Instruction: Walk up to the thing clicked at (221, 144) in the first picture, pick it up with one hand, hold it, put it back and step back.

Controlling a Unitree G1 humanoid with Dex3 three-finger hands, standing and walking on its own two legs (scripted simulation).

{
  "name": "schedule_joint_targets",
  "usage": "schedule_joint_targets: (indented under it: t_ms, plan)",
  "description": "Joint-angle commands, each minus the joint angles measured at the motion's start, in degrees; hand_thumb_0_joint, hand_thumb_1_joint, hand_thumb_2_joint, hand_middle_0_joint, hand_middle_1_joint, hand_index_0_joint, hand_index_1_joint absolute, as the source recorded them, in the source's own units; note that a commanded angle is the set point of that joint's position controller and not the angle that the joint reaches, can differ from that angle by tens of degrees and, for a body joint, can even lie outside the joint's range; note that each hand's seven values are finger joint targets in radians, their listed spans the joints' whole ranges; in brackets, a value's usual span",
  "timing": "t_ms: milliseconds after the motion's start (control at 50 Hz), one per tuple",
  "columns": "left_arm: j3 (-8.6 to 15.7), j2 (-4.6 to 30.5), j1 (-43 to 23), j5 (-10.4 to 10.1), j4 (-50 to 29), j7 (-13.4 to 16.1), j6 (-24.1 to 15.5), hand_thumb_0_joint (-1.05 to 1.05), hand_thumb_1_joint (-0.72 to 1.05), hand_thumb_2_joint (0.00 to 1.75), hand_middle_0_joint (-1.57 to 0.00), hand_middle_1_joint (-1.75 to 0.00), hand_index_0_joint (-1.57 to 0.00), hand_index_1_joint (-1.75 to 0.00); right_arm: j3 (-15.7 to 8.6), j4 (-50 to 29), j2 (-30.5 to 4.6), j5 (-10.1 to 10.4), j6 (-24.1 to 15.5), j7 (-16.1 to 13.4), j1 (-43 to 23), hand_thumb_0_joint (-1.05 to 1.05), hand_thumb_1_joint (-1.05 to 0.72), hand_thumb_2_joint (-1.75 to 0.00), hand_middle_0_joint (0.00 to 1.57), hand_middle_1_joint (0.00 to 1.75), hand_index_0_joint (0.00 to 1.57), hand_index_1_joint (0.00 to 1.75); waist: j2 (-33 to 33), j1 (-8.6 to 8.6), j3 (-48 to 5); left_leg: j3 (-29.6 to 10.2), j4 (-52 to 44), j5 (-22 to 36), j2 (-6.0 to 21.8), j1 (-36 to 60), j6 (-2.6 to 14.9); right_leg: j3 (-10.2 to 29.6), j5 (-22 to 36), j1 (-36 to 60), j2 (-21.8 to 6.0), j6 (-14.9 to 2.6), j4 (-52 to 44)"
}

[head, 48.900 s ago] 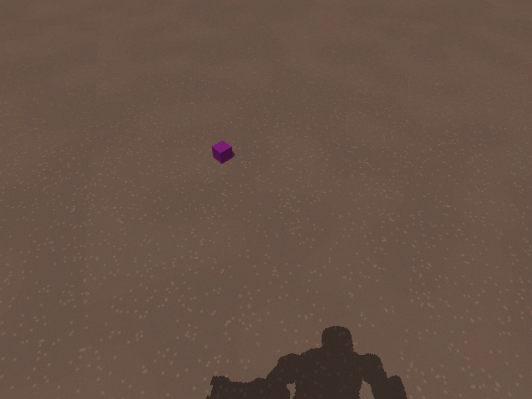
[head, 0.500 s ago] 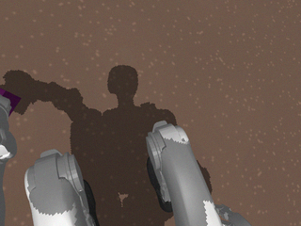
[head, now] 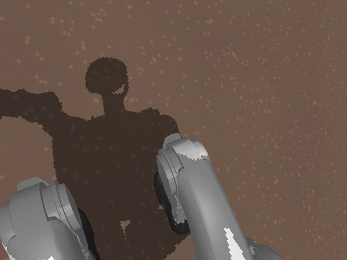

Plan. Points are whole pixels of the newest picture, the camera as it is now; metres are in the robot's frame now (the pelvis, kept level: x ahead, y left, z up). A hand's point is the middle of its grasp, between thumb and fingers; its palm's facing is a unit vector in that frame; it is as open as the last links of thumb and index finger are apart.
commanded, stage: rest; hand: left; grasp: from above
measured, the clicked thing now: out of the picture +0.46 +0.33 -0.25
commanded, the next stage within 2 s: open in 0.84 s
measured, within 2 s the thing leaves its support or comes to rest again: rests again in 0.56 s
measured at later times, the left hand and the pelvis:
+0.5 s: hand out of the picture +0.45 +0.32 -0.23, palm faces -0.22 -0.37 -0.90, open 10.6 cm; pelvis +0.00 +0.00 +0.00, yaw -2 degrees
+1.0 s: hand out of the picture +0.46 +0.32 -0.23, palm faces -0.22 -0.37 -0.90, open 10.6 cm; pelvis -0.01 +0.00 +0.01, yaw -4 degrees
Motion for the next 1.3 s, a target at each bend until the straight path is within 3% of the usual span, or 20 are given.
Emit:
schedule_joint_targets:
  t_ms: [0, 60, 80, 140, 200, 220, 260, 300, 340, 360, 380, 420, 480, 500, 820, 860, 920, 1000, 1060, 1280]
  plan:
    - [-2.10, 15.12, -17.27, 0.97, -7.06, 3.23, -0.10, 0.00, 0.58, 0.92, -1.15, -0.54, -1.08, -0.61, -2.98, 1.44, -17.27, 0.44, -0.11, 0.42, 15.06, 0.00, -0.91, -0.90, 0.20, 0.30, 0.20, 0.30, 26.93, -1.90, -42.59, 6.73, -13.16, 16.20, 1.53, 32.28, 1.84, -8.60, 17.05, 23.62, 0.92, -5.39, -12.23]
    - [-1.88, 15.73, -16.17, 0.82, -5.85, 3.62, -0.19, 0.00, 0.60, 0.91, -1.15, -0.55, -1.09, -0.61, -2.62, 0.18, -18.06, 0.75, -0.03, 0.65, 14.54, 0.00, -0.91, -0.90, 0.20, 0.30, 0.20, 0.30, 26.30, -2.20, -41.81, 5.98, -13.31, 15.92, 1.66, 32.57, 1.85, -9.25, 16.73, 23.13, 1.09, -5.50, -12.19]
    - [-2.61, 14.92, -15.91, 0.69, -4.92, 3.69, -0.16, 0.00, 0.61, 0.89, -1.15, -0.55, -1.09, -0.61, -2.15, 0.14, -17.86, 0.59, 0.01, 0.80, 14.72, 0.00, -0.91, -0.90, 0.20, 0.30, 0.20, 0.30, 25.92, -3.07, -40.95, 5.81, -13.12, 15.65, 1.70, 32.29, 1.93, -9.34, 16.73, 23.05, 1.25, -5.40, -12.40]
    - [-2.11, 16.68, -16.37, 1.08, -4.23, 4.72, -0.61, 0.00, 0.62, 0.91, -1.14, -0.57, -1.09, -0.63, -1.45, 0.15, -18.22, 0.48, -0.15, 1.26, 14.94, 0.00, -0.91, -0.90, 0.20, 0.30, 0.20, 0.30, 25.78, -3.24, -39.44, 5.67, -13.00, 15.41, 1.75, 30.62, 2.08, -9.43, 16.86, 23.88, 1.26, -5.28, -12.34]
    - [-1.61, 17.53, -17.44, 0.45, -3.95, 5.79, -0.84, 0.00, 0.61, 0.90, -1.15, -0.55, -1.09, -0.62, -1.02, -0.52, -19.19, 0.19, -0.72, 1.60, 14.97, 0.00, -0.91, -0.90, 0.20, 0.30, 0.20, 0.30, 26.09, -4.47, -38.03, 5.25, -12.61, 15.66, 2.09, 31.69, 2.13, -9.90, 17.41, 23.68, 1.35, -5.14, -12.51]
    - [-2.43, 16.98, -18.00, 0.36, -3.93, 5.95, -0.89, 0.00, 0.62, 0.88, -1.15, -0.55, -1.10, -0.61, -0.49, -0.40, -18.96, -0.15, -0.83, 1.80, 15.05, 0.00, -0.91, -0.90, 0.20, 0.30, 0.20, 0.30, 26.21, -5.01, -37.74, 5.36, -12.50, 15.00, 2.01, 31.15, 2.13, -9.76, 17.02, 23.94, 1.41, -5.13, -12.51]
    - [-1.39, 19.35, -18.12, 0.55, -3.99, 6.90, -1.14, 0.00, 0.62, 0.87, -1.14, -0.56, -1.09, -0.61, -0.64, -0.67, -20.00, 0.03, -1.27, 1.91, 14.72, 0.00, -0.91, -0.90, 0.20, 0.30, 0.20, 0.30, 26.93, -4.68, -37.95, 5.06, -12.71, 14.51, 2.19, 32.36, 2.04, -10.20, 16.52, 23.91, 1.52, -5.22, -12.84]
    - [-1.41, 19.32, -18.15, 0.28, -2.83, 7.62, -1.39, 0.00, 0.62, 0.84, -1.13, -0.57, -1.09, -0.61, -0.19, -1.13, -19.84, 0.01, -1.48, 2.04, 14.52, 0.00, -0.91, -0.90, 0.20, 0.30, 0.20, 0.30, 27.43, -5.02, -37.50, 4.89, -12.83, 13.70, 2.19, 32.69, 1.99, -10.35, 16.10, 23.81, 1.51, -5.28, -13.15]
    - [-2.47, 18.95, -18.30, -0.20, -2.73, 7.54, -1.40, 0.00, 0.63, 0.84, -1.12, -0.59, -1.08, -0.63, 0.48, -0.31, -19.89, -0.54, -1.69, 2.33, 13.98, 0.00, -0.91, -0.90, 0.20, 0.30, 0.20, 0.30, 28.19, -5.40, -36.08, 5.15, -12.33, 12.75, 2.13, 32.21, 1.87, -10.48, 15.39, 23.46, 1.47, -5.29, -12.77]
    - [-1.54, 20.46, -18.90, -0.12, -4.01, 7.72, -1.75, 0.00, 0.61, 0.87, -1.11, -0.60, -1.07, -0.64, 0.38, -1.01, -20.29, -0.19, -1.80, 2.33, 14.08, 0.00, -0.91, -0.90, 0.20, 0.30, 0.20, 0.30, 28.63, -5.46, -37.34, 4.75, -12.54, 13.80, 2.47, 33.19, 1.74, -10.61, 16.08, 24.27, 1.58, -5.28, -13.03]
    - [-2.70, 19.43, -18.71, -0.66, -2.73, 7.41, -1.56, 0.00, 0.62, 0.88, -1.13, -0.60, -1.08, -0.65, 0.97, -0.72, -20.18, -0.62, -1.93, 2.40, 13.87, 0.00, -0.91, -0.90, 0.20, 0.30, 0.20, 0.30, 28.77, -6.02, -36.17, 5.01, -12.16, 13.56, 2.30, 32.24, 1.73, -10.52, 16.10, 24.29, 1.53, -5.24, -12.55]
    - [-2.40, 20.63, -18.40, -0.72, -3.67, 7.56, -1.70, 0.00, 0.62, 0.93, -1.12, -0.63, -1.08, -0.68, 1.19, -1.28, -20.55, -0.30, -2.15, 2.35, 13.67, 0.00, -0.91, -0.90, 0.20, 0.30, 0.20, 0.30, 28.48, -5.70, -36.99, 4.71, -12.03, 14.73, 2.54, 32.97, 1.76, -10.61, 17.25, 25.27, 1.66, -5.13, -12.90]
    - [-2.22, 21.48, -17.70, -0.98, -2.98, 7.71, -1.51, 0.00, 0.63, 0.89, -1.12, -0.63, -1.08, -0.67, 1.62, -1.66, -21.11, -0.26, -2.29, 2.56, 13.91, 0.00, -0.91, -0.90, 0.20, 0.30, 0.20, 0.30, 27.55, -5.94, -36.56, 4.36, -11.74, 15.46, 2.70, 32.63, 1.79, -10.93, 18.14, 26.40, 1.70, -4.96, -13.00]
    - [-2.61, 21.28, -17.58, -1.00, -2.91, 7.70, -1.46, 0.00, 0.64, 0.89, -1.13, -0.62, -1.09, -0.67, 1.76, -1.75, -21.06, -0.55, -2.36, 2.60, 14.14, 0.00, -0.91, -0.90, 0.20, 0.30, 0.20, 0.30, 27.08, -6.73, -36.04, 4.41, -11.67, 15.28, 2.57, 31.64, 1.94, -10.75, 18.31, 27.08, 1.81, -4.86, -13.12]
    - [-3.78, 23.45, -15.84, -1.83, -0.76, 6.97, -0.80, 0.00, 0.56, 0.81, -1.03, -0.64, -1.00, -0.67, 3.43, -3.82, -22.33, 0.24, -2.81, 1.83, 12.82, 0.00, -0.91, -0.90, 0.20, 0.30, 0.20, 0.30, 26.69, -7.41, -31.61, 3.00, -12.89, 13.04, 2.99, 30.88, 1.71, -12.03, 16.48, 26.07, 2.37, -5.12, -13.69]
    - [-4.78, 23.23, -15.97, -1.71, -1.65, 6.55, -0.83, 0.00, 0.56, 0.83, -1.03, -0.66, -1.01, -0.68, 3.74, -4.36, -22.45, -0.01, -2.68, 1.63, 12.69, 0.00, -0.91, -0.90, 0.20, 0.30, 0.20, 0.30, 26.88, -8.12, -31.12, 3.18, -12.78, 13.07, 2.90, 31.21, 1.74, -11.85, 16.58, 26.50, 2.40, -5.09, -13.85]
    - [-3.84, 25.26, -14.70, -1.23, 0.36, 6.67, -1.14, 0.00, 0.56, 0.81, -1.02, -0.65, -1.00, -0.67, 4.10, -3.66, -22.41, 0.06, -2.77, 1.38, 13.30, 0.00, -0.91, -0.90, 0.20, 0.30, 0.20, 0.30, 25.21, -8.03, -30.83, 3.10, -12.88, 12.10, 2.82, 28.73, 2.11, -12.00, 16.19, 28.42, 2.49, -4.79, -14.60]
    - [-4.98, 25.62, -16.75, -1.05, -1.86, 5.87, -1.29, 0.00, 0.24, 0.74, -0.70, -0.67, -0.68, -0.68, 4.41, -4.71, -22.83, 0.14, -3.15, 0.99, 11.61, 0.00, -0.90, -0.90, 0.20, 0.30, 0.20, 0.30, 27.36, -8.40, -29.56, 2.66, -13.66, 10.65, 2.91, 30.30, 1.69, -12.40, 14.40, 26.16, 2.42, -5.12, -13.99]
    - [-4.97, 26.13, -14.98, -0.39, -0.79, 5.83, -1.31, 0.00, 0.01, 0.74, -0.57, -0.70, -0.56, -0.71, 4.60, -4.14, -22.72, 0.08, -3.05, 0.81, 12.80, 0.00, -0.90, -0.90, 0.20, 0.30, 0.20, 0.30, 25.65, -8.60, -29.20, 2.65, -13.46, 10.59, 2.81, 29.11, 1.97, -12.41, 14.69, 27.54, 2.41, -4.88, -14.64]
    - [-5.26, 25.64, -16.12, -1.55, -2.69, 6.55, -1.42, 0.00, -0.21, 0.83, -0.41, -0.78, -0.39, -0.80, 5.05, -5.33, -22.80, 0.02, -3.55, 0.63, 12.14, 0.00, -0.90, -0.90, 0.20, 0.30, 0.20, 0.30, 27.97, -9.08, -29.08, 2.19, -14.41, 11.39, 3.30, 32.03, 1.43, -12.57, 15.55, 27.41, 2.33, -4.97, -15.04]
